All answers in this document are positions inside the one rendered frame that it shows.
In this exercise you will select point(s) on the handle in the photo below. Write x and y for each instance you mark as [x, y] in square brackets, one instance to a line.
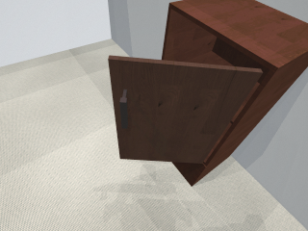
[123, 110]

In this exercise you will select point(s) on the cupboard door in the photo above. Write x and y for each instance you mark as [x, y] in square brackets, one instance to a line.
[177, 111]

